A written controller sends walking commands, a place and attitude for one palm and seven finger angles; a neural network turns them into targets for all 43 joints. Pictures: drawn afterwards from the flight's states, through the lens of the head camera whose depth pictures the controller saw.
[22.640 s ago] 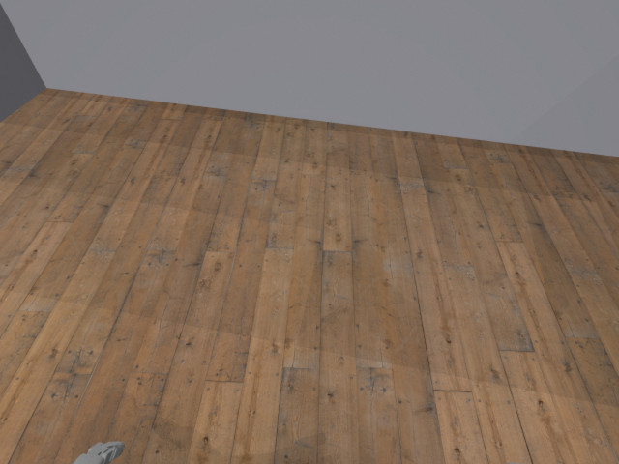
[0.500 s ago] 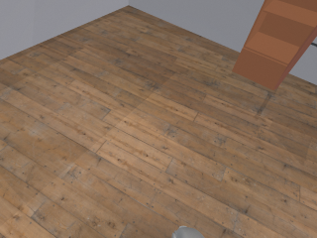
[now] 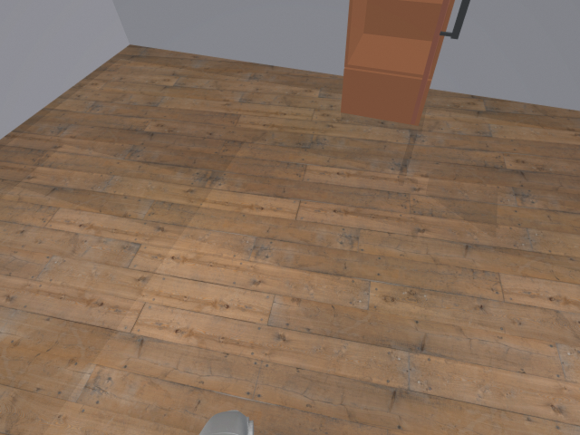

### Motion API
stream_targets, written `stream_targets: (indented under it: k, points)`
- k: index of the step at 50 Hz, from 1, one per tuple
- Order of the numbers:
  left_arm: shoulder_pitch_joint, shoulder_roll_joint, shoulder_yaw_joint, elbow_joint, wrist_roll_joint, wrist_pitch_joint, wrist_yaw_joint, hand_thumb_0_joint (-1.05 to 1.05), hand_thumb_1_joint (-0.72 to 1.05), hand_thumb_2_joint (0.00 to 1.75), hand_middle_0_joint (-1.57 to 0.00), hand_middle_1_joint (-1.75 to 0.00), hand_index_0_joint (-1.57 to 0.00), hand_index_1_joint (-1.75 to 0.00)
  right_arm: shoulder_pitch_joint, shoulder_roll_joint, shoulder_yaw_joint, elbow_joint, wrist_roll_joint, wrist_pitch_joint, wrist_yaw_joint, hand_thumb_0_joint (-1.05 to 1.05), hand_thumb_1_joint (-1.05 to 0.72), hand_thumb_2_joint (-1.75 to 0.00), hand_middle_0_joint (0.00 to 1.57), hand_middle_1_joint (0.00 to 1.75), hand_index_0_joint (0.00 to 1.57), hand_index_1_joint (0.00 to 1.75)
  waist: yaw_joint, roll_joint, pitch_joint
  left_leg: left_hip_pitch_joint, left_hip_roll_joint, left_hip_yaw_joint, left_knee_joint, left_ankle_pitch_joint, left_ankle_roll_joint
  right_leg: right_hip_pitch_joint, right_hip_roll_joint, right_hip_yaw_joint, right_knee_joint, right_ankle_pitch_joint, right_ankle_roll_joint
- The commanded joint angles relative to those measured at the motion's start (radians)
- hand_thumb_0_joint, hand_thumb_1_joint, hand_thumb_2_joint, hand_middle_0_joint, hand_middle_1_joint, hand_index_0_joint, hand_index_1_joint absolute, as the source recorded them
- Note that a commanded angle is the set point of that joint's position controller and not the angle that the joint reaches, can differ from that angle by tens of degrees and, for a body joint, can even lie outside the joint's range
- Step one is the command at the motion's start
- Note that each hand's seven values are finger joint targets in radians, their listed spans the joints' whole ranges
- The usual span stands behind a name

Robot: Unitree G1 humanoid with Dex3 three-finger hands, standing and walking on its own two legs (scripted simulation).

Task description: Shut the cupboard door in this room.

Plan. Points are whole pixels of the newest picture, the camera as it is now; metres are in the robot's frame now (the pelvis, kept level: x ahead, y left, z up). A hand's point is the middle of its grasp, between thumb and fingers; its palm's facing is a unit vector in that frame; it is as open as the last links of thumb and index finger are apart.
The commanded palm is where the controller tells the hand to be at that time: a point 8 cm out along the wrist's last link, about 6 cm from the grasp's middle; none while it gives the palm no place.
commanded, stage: turn or walk to find it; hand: left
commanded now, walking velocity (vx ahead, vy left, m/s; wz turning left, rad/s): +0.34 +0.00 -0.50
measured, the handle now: (454, 14) +1.39 -0.49 -0.04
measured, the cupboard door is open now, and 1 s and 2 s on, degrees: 88 88 88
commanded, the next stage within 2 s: stand and wait in 1.66 s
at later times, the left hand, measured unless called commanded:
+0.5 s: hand (163, 368) +0.25 +0.26 -0.17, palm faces -0.20 -0.96 -0.20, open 7.4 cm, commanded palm none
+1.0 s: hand (281, 245) +0.50 +0.06 -0.16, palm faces -0.33 -0.91 -0.23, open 7.1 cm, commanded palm none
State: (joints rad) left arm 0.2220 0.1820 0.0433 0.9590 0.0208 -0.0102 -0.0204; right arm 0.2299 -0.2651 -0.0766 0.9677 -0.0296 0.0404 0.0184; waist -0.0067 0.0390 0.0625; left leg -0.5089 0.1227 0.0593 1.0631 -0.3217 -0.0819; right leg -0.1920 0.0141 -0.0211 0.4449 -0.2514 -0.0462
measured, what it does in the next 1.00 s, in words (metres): walks ahead, turning right: left foot, then right foot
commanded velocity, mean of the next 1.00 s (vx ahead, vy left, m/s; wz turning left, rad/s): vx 0.37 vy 0.00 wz -0.25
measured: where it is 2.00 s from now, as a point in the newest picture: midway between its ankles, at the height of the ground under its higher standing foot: (357, 292)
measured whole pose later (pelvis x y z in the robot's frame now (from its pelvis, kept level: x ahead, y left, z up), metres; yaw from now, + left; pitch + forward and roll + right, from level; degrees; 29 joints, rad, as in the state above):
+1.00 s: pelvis +0.34 -0.08 -0.01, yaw -22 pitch -1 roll +1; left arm 0.14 0.16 0.07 1.01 0.00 -0.08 0.01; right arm 0.34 -0.13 -0.06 1.10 -0.02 -0.01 0.00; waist -0.04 0.02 0.08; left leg -0.50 0.15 0.04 1.23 -0.27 -0.04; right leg -0.26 0.03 -0.15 0.48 -0.21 -0.11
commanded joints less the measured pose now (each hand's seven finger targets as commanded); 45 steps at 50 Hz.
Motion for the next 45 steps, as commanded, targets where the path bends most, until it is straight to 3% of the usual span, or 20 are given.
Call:
stream_targets:
  k: [1, 7, 10, 13, 14, 15, 16, 19, 21, 24, 29, 34, 35, 38, 39, 40, 41, 42, 44, 45]
  points:
    - [0.061, 0.214, 0.052, -0.027, -0.004, -0.042, 0.012, 0.00, 0.90, 0.90, -0.20, -0.30, -0.20, -0.30, -0.078, -0.067, -0.010, -0.108, -0.003, -0.043, 0.003, 0.00, -0.90, -0.90, 0.20, 0.30, 0.20, 0.30, 0.030, -0.157, -0.012, -0.149, 0.013, -0.022, -0.053, 0.071, -0.012, 0.091, -0.231, 0.283, -0.256, -0.089, -0.123]
    - [0.112, 0.212, 0.050, 0.005, 0.002, -0.048, 0.016, 0.00, 0.90, 0.90, -0.20, -0.30, -0.20, -0.30, -0.182, -0.055, 0.000, -0.159, 0.002, -0.066, 0.007, 0.00, -0.90, -0.90, 0.20, 0.30, 0.20, 0.30, 0.057, -0.168, 0.004, -0.141, -0.007, -0.020, -0.240, 0.052, -0.004, 0.134, -0.236, 0.326, -0.230, -0.029, -0.144]
    - [0.098, 0.219, 0.053, 0.010, 0.003, -0.044, 0.019, 0.00, 0.90, 0.90, -0.20, -0.30, -0.20, -0.30, -0.185, -0.045, 0.006, -0.167, 0.009, -0.081, 0.004, 0.00, -0.90, -0.90, 0.20, 0.30, 0.20, 0.30, 0.050, -0.179, -0.005, 0.014, -0.033, -0.014, -0.384, 0.023, 0.013, 0.073, -0.235, 0.336, -0.177, 0.052, -0.136]
    - [0.026, 0.212, 0.058, 0.003, -0.004, -0.038, 0.017, 0.00, 0.90, 0.90, -0.20, -0.30, -0.20, -0.30, 0.004, -0.086, -0.004, -0.102, 0.011, -0.101, -0.013, 0.00, -0.90, -0.90, 0.20, 0.30, 0.20, 0.30, -0.045, -0.097, -0.067, 0.386, -0.059, 0.007, -0.599, 0.116, 0.022, -0.091, -0.145, 0.267, 0.003, 0.080, -0.076]
    - [0.043, 0.156, 0.049, -0.011, -0.010, -0.035, 0.009, 0.00, 0.90, 0.90, -0.20, -0.30, -0.20, -0.30, 0.133, -0.165, -0.020, -0.062, 0.002, -0.111, -0.029, 0.00, -0.90, -0.90, 0.20, 0.30, 0.20, 0.30, -0.091, 0.073, -0.151, 0.627, 0.063, -0.125, -0.670, 0.025, 0.055, -0.237, -0.053, 0.195, 0.225, 0.035, -0.036]
    - [0.078, 0.096, 0.036, -0.024, -0.017, -0.037, -0.002, 0.00, 0.90, 0.90, -0.20, -0.30, -0.20, -0.30, 0.252, -0.266, -0.042, -0.036, -0.011, -0.112, -0.033, 0.00, -0.90, -0.90, 0.20, 0.30, 0.20, 0.30, -0.115, 0.332, -0.233, 0.793, 0.354, -0.445, -0.759, -0.066, 0.140, -0.456, 0.043, 0.034, 0.536, -0.321, 0.020]
    - [0.049, 0.126, 0.037, -0.033, -0.007, -0.038, 0.001, 0.00, 0.90, 0.90, -0.20, -0.30, -0.20, -0.30, 0.261, -0.252, -0.033, -0.032, -0.003, -0.100, -0.034, 0.00, -0.90, -0.90, 0.20, 0.30, 0.20, 0.30, -0.124, 0.292, -0.221, 0.717, 0.413, -0.540, -0.828, -0.185, 0.189, -0.501, 0.005, 0.077, 0.698, -0.335, 0.020]
    - [-0.041, 0.117, 0.042, -0.016, 0.008, -0.029, -0.021, 0.00, 0.90, 0.90, -0.20, -0.30, -0.20, -0.30, 0.124, -0.105, 0.005, -0.046, -0.002, -0.108, -0.032, 0.00, -0.90, -0.90, 0.20, 0.30, 0.20, 0.30, -0.053, 0.087, 0.005, 0.420, 0.297, -0.305, -0.877, -0.091, 0.162, -0.490, -0.104, 0.057, 0.802, -0.115, 0.026]
    - [0.010, 0.080, 0.038, 0.003, 0.011, -0.010, -0.023, 0.00, 0.90, 0.90, -0.20, -0.30, -0.20, -0.30, 0.110, -0.064, 0.015, -0.035, 0.002, -0.123, -0.035, 0.00, -0.90, -0.90, 0.20, 0.30, 0.20, 0.30, -0.010, 0.076, 0.000, 0.390, 0.239, -0.127, -0.863, 0.116, 0.136, -0.453, -0.108, 0.036, 0.793, -0.034, 0.044]
    - [0.007, 0.055, 0.036, 0.001, 0.012, 0.006, -0.021, 0.00, 0.90, 0.90, -0.20, -0.30, -0.20, -0.30, 0.152, -0.028, 0.017, 0.000, 0.007, -0.133, -0.039, 0.00, -0.90, -0.90, 0.20, 0.30, 0.20, 0.30, 0.006, 0.075, -0.007, 0.411, 0.201, -0.006, -0.850, 0.305, 0.134, -0.488, -0.109, 0.025, 0.798, 0.048, 0.058]
    - [-0.121, 0.031, 0.024, -0.038, 0.014, 0.013, -0.024, 0.00, 0.90, 0.90, -0.20, -0.30, -0.20, -0.30, 0.233, -0.007, 0.017, 0.057, 0.005, -0.137, -0.040, 0.00, -0.90, -0.90, 0.20, 0.30, 0.20, 0.30, -0.008, 0.078, 0.043, 0.472, 0.197, 0.067, -0.850, 0.439, 0.161, -0.574, -0.123, -0.017, 0.661, 0.105, 0.067]
    - [-0.279, 0.018, 0.004, -0.076, 0.008, -0.006, -0.024, 0.00, 0.90, 0.90, -0.20, -0.30, -0.20, -0.30, 0.308, -0.020, 0.010, 0.115, -0.004, -0.127, -0.038, 0.00, -0.90, -0.90, 0.20, 0.30, 0.20, 0.30, -0.059, 0.090, 0.064, 0.528, 0.199, 0.128, -0.815, 0.590, 0.168, -0.445, -0.089, -0.102, 0.295, 0.069, 0.028]
    - [-0.279, 0.019, 0.003, -0.073, 0.006, -0.009, -0.022, 0.00, 0.90, 0.90, -0.20, -0.30, -0.20, -0.30, 0.313, -0.025, 0.010, 0.124, -0.003, -0.124, -0.038, 0.00, -0.90, -0.90, 0.20, 0.30, 0.20, 0.30, -0.055, 0.097, 0.067, 0.519, 0.206, 0.135, -0.802, 0.664, 0.167, -0.392, -0.069, -0.119, 0.267, 0.055, 0.013]
    - [-0.054, 0.063, 0.015, 0.000, 0.009, -0.026, -0.008, 0.00, 0.90, 0.90, -0.20, -0.30, -0.20, -0.30, 0.272, -0.059, 0.003, 0.136, 0.006, -0.116, -0.038, 0.00, -0.90, -0.90, 0.20, 0.30, 0.20, 0.30, 0.053, 0.094, -0.062, 0.542, 0.194, 0.179, -0.553, 0.942, 0.138, -0.092, 0.002, -0.163, 0.122, 0.055, -0.032]
    - [0.107, 0.109, 0.029, 0.053, 0.014, -0.038, -0.002, 0.00, 0.90, 0.90, -0.20, -0.30, -0.20, -0.30, 0.250, -0.062, 0.006, 0.128, 0.011, -0.116, -0.035, 0.00, -0.90, -0.90, 0.20, 0.30, 0.20, 0.30, 0.132, 0.052, -0.156, 0.445, 0.159, 0.200, -0.355, 0.846, 0.105, 0.156, -0.007, -0.143, 0.054, 0.145, -0.044]
    - [0.249, 0.217, 0.055, 0.103, 0.018, -0.050, 0.013, 0.00, 0.90, 0.90, -0.20, -0.30, -0.20, -0.30, 0.264, -0.005, 0.016, 0.117, 0.024, -0.117, -0.021, 0.00, -0.90, -0.90, 0.20, 0.30, 0.20, 0.30, 0.180, -0.124, -0.260, 0.157, 0.083, 0.211, -0.069, 0.376, 0.074, 0.450, -0.232, 0.112, 0.047, 0.174, -0.104]
    - [0.309, 0.294, 0.066, 0.127, -0.003, -0.052, 0.022, 0.00, 0.90, 0.90, -0.20, -0.30, -0.20, -0.30, 0.260, 0.043, 0.026, 0.082, 0.030, -0.114, -0.026, 0.00, -0.90, -0.90, 0.20, 0.30, 0.20, 0.30, 0.153, -0.237, -0.322, -0.082, -0.062, 0.124, 0.216, -0.280, 0.042, 0.571, -0.452, 0.484, -0.020, 0.400, -0.205]
    - [0.237, 0.308, 0.075, 0.108, -0.019, -0.048, 0.024, 0.00, 0.90, 0.90, -0.20, -0.30, -0.20, -0.30, 0.227, 0.018, 0.020, 0.087, 0.036, -0.103, -0.027, 0.00, -0.90, -0.90, 0.20, 0.30, 0.20, 0.30, 0.137, -0.220, -0.328, -0.091, -0.026, -0.026, 0.324, -0.226, 0.063, 0.460, -0.470, 0.491, -0.096, 0.263, -0.198]
    - [0.062, 0.194, 0.044, 0.062, -0.023, -0.048, 0.024, 0.00, 0.90, 0.90, -0.20, -0.30, -0.20, -0.30, 0.159, 0.020, 0.011, 0.092, 0.021, -0.094, -0.026, 0.00, -0.90, -0.90, 0.20, 0.30, 0.20, 0.30, 0.066, -0.040, -0.104, -0.116, 0.047, -0.060, 0.302, -0.024, 0.070, 0.191, -0.383, 0.327, -0.162, 0.119, -0.122]
    - [0.021, 0.147, 0.030, 0.059, -0.020, -0.056, 0.025, 0.00, 0.90, 0.90, -0.20, -0.30, -0.20, -0.30, 0.161, 0.045, 0.012, 0.104, 0.012, -0.082, -0.026, 0.00, -0.90, -0.90, 0.20, 0.30, 0.20, 0.30, 0.029, -0.047, -0.034, -0.063, 0.062, -0.052, 0.253, 0.027, 0.065, 0.037, -0.337, 0.242, -0.194, 0.129, -0.091]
